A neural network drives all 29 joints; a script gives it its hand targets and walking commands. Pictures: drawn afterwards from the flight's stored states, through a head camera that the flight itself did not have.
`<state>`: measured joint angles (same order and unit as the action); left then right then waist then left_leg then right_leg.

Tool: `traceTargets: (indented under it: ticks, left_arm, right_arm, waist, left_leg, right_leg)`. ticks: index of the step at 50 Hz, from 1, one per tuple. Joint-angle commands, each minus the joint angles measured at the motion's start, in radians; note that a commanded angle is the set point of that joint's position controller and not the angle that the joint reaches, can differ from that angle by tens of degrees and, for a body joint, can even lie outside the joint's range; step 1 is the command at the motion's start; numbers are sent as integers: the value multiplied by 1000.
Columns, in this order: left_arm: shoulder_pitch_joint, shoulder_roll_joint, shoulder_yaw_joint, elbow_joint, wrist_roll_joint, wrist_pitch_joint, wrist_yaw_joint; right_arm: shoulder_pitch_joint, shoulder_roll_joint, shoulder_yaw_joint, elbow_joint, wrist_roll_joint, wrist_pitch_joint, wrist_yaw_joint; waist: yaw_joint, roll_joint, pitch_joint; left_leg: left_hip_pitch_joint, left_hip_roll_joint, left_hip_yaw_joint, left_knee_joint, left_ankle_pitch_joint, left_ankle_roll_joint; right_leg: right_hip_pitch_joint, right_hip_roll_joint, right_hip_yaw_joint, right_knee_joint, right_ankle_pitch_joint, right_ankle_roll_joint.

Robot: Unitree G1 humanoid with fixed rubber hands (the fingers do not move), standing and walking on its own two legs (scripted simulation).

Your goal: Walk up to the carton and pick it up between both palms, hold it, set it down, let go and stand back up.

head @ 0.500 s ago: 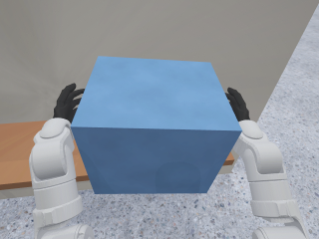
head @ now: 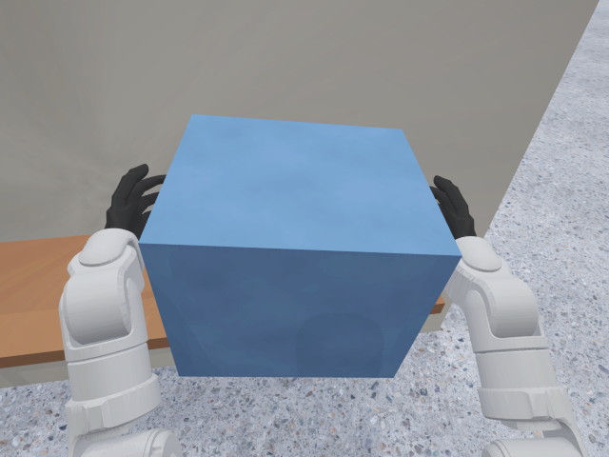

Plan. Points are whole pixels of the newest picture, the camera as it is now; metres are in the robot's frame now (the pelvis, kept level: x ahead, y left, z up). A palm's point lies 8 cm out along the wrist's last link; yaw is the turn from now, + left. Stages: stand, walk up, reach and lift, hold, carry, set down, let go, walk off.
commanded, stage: hold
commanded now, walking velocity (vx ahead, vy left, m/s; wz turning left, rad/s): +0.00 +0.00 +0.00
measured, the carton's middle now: (294, 248) +0.38 +0.01 +0.11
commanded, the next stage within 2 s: none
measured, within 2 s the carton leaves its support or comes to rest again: neither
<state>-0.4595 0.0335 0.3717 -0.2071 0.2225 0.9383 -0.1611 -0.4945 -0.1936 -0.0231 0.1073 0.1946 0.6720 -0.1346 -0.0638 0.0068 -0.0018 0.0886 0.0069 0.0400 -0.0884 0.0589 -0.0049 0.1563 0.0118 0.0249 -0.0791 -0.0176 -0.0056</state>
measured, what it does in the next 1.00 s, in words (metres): stands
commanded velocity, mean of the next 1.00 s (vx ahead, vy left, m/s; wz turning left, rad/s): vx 0.00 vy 0.00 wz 0.00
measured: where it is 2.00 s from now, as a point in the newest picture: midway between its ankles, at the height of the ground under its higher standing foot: outside the picture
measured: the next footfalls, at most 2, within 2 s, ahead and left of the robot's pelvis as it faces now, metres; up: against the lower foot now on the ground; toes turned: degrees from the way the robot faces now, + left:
none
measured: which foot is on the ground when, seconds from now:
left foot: down 0.00-1.00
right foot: down 0.00-1.00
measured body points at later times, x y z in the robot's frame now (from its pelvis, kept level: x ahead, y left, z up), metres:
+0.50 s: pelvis +0.00 +0.00 +0.00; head -0.02 +0.00 +0.45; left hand +0.35 +0.20 +0.19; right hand +0.36 -0.19 +0.17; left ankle +0.01 +0.12 -0.76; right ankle -0.03 -0.11 -0.76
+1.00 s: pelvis +0.00 +0.00 +0.00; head -0.02 +0.00 +0.45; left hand +0.34 +0.20 +0.18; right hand +0.36 -0.19 +0.16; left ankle +0.01 +0.12 -0.76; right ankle -0.03 -0.11 -0.76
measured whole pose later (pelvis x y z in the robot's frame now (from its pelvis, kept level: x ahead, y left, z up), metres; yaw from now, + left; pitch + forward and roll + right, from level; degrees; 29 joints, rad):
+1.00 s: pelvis +0.00 +0.00 +0.00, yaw +0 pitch -3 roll +0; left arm -0.47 0.04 0.37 -0.20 0.21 0.92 -0.15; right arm -0.51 -0.19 -0.03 0.12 0.19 0.66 -0.13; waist -0.05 0.00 0.00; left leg 0.07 0.01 0.04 -0.09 0.07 -0.01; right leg 0.13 0.02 0.03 -0.06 -0.02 -0.01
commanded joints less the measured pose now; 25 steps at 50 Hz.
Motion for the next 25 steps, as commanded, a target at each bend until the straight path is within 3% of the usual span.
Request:
traceTargets:
  ticks: [1,2,4,10,12,13,14,16,17,19,20,21,22,23,24,25]
  left_arm:
    - [-530,-274,-365,-92,-181,-66,-128]
    - [-549,-279,-382,-101,-192,-75,-120]
    - [-540,-280,-391,-121,-186,-85,-107]
    - [-500,-265,-374,-81,-192,-69,-117]
    - [-483,-260,-358,-71,-170,-69,-125]
    - [-508,-262,-373,-102,-175,-71,-126]
    - [-520,-259,-368,-103,-172,-76,-126]
    - [-520,-280,-374,-99,-172,-81,-124]
    - [-526,-286,-400,-128,-190,-84,-117]
    - [-519,-293,-424,-129,-207,-81,-111]
    - [-516,-269,-393,-92,-184,-79,-110]
    - [-496,-257,-378,-87,-176,-73,-115]
    - [-482,-261,-398,-106,-184,-74,-113]
    - [-473,-254,-349,-55,-151,-64,-119]
    - [-471,-248,-343,-47,-159,-61,-125]
    - [-473,-266,-349,-69,-161,-60,-125]
  right_arm:
    - [-664,332,297,-268,103,-83,95]
    - [-673,321,292,-269,97,-89,97]
    - [-617,339,305,-226,102,-88,100]
    - [-587,321,279,-196,78,-79,98]
    - [-563,329,273,-166,72,-75,94]
    - [-558,330,274,-165,80,-76,95]
    - [-585,347,301,-197,94,-81,97]
    - [-613,341,305,-226,90,-87,95]
    - [-638,347,314,-267,103,-94,98]
    - [-638,321,304,-284,104,-93,95]
    - [-634,323,295,-256,93,-92,99]
    - [-589,322,291,-201,87,-83,99]
    - [-569,331,301,-220,98,-81,100]
    - [-575,334,296,-174,95,-74,98]
    - [-568,325,288,-176,80,-71,94]
    - [-579,336,295,-193,87,-71,90]
  waist:
    - [28,-38,-304]
    - [13,-5,-330]
    - [17,18,-344]
    - [-2,-12,-355]
    - [6,0,-324]
    - [-11,24,-339]
    - [17,5,-358]
    - [14,-5,-355]
    - [13,19,-404]
    - [-11,31,-399]
    - [6,3,-370]
    - [-1,9,-323]
    - [7,4,-351]
    - [34,-11,-290]
    - [25,-35,-292]
    - [35,-44,-316]
  left_leg:
    - [106,-6,3,40,129,16]
    - [119,-7,6,50,136,13]
    - [159,-2,6,57,145,8]
    - [179,-9,9,72,171,8]
    - [147,-11,4,58,167,0]
    - [151,-12,0,55,162,-6]
    - [132,-17,10,59,174,3]
    - [119,-16,4,50,169,1]
    - [135,-14,1,58,207,-4]
    - [170,-14,-2,67,207,-1]
    - [145,-15,2,71,185,-8]
    - [164,-16,0,68,172,-4]
    - [159,-11,5,70,191,-1]
    - [114,-14,15,56,149,-1]
    - [109,-11,12,53,135,15]
    - [92,-10,14,48,144,17]
  right_leg:
    - [-6,30,-15,78,205,94]
    - [-5,27,-10,78,196,89]
    - [-33,29,-6,72,178,84]
    - [-41,25,-6,62,225,93]
    - [-19,31,-14,60,227,95]
    - [-14,28,-10,65,218,90]
    - [-2,25,-9,72,237,91]
    - [30,20,-9,83,259,90]
    - [36,26,-17,85,269,85]
    - [4,27,-5,83,268,87]
    - [-8,32,-18,82,220,86]
    - [-28,29,-9,67,217,94]
    - [-23,30,-20,70,235,92]
    - [-13,28,-12,68,200,98]
    - [-3,25,-11,65,211,99]
    - [11,25,-9,72,225,100]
